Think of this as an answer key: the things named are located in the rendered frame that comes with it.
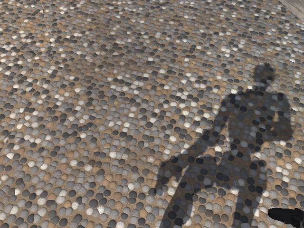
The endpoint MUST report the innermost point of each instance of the robot right hand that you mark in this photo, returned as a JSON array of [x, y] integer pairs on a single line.
[[288, 216]]

